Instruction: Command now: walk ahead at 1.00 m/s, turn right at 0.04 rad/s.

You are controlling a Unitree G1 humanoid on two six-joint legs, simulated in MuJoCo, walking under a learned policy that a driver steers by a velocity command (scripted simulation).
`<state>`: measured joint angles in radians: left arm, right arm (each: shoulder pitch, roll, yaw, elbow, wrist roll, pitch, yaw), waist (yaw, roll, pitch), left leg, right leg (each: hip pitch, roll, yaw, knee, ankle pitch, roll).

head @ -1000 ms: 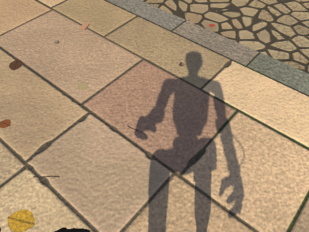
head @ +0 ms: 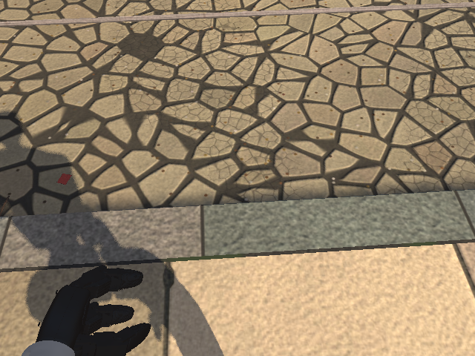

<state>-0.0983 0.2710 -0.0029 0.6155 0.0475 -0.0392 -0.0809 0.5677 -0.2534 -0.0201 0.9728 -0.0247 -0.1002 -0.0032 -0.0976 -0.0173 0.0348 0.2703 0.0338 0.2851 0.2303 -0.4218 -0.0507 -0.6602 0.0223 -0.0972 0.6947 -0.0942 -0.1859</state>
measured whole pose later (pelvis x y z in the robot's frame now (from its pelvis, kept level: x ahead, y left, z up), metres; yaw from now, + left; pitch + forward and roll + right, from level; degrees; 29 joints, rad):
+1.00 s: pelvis +0.49 +0.04 +0.03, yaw +18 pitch +1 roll +1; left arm 0.29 0.32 0.03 0.79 0.06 -0.09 -0.02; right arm 0.15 -0.32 -0.05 0.67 0.00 -0.11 -0.03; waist 0.00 0.02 0.04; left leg -0.22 -0.03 -0.04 0.46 -0.25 0.03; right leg -0.40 -0.06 -0.02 0.72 -0.36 0.01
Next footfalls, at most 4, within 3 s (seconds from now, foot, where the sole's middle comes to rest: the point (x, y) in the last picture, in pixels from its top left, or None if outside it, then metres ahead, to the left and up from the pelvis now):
0.02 right None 0.22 -0.06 -0.75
0.48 left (171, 351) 0.48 0.16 -0.75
0.82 right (253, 295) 0.62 -0.07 -0.75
1.60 left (174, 291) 0.65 0.15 -0.75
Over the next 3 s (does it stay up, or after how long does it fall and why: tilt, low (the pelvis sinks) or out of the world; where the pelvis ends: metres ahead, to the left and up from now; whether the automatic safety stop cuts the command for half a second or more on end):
stays up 0.81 0.08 0.02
